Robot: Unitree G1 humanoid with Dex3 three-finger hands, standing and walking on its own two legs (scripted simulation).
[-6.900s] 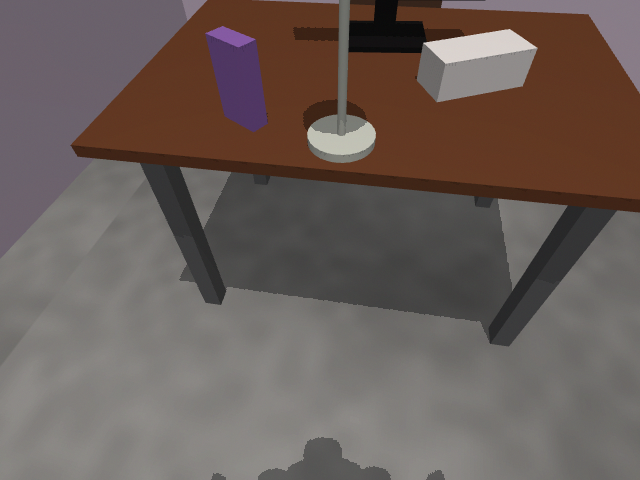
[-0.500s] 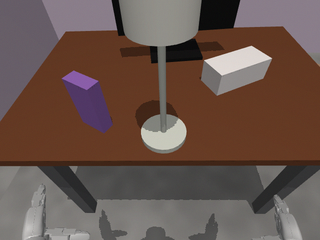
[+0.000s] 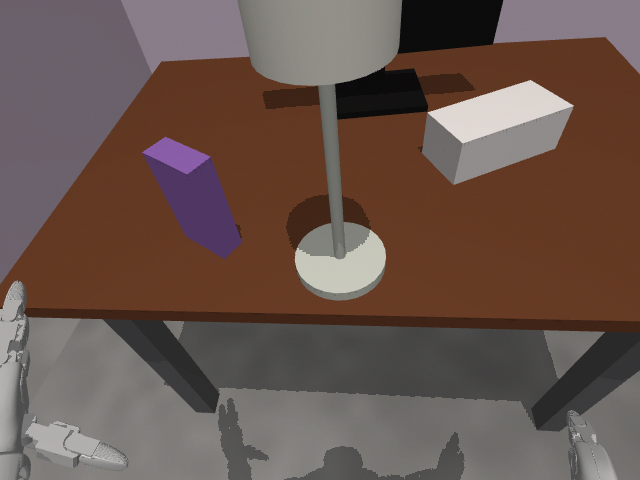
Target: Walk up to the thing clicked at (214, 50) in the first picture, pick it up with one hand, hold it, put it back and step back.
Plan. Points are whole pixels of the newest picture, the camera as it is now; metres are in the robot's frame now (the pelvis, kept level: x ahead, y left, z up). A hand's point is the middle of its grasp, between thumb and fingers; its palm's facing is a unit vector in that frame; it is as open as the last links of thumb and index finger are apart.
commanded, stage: rise first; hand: left
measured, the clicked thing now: (196, 201) +0.50 +0.24 +0.06
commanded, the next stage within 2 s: go down in 0.86 s
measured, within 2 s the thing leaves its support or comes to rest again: neither
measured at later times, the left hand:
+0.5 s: hand (34, 358) +0.19 +0.28 +0.16, palm faces +0.41 -0.76 -0.50, open 17.5 cm
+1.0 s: hand (4, 338) +0.20 +0.28 +0.20, palm faces +0.47 -0.73 -0.49, open 17.6 cm
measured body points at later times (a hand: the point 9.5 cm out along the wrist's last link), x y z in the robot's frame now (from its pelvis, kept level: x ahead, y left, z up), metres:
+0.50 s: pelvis +0.00 +0.00 +0.00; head +0.00 -0.02 +0.45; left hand +0.17 +0.32 +0.19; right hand +0.16 -0.28 -0.09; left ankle +0.01 +0.14 -0.74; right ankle -0.02 -0.12 -0.74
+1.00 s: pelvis +0.00 +0.00 +0.00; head +0.00 -0.02 +0.45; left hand +0.16 +0.32 +0.22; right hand +0.16 -0.27 -0.09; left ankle +0.01 +0.14 -0.74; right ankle -0.02 -0.12 -0.74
